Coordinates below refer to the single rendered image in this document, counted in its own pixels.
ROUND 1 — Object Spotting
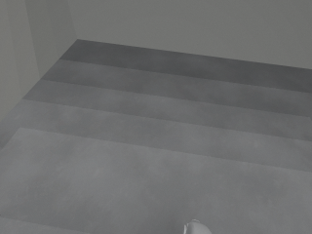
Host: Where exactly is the right robot thigh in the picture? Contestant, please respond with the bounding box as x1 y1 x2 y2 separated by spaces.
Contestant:
182 221 212 234

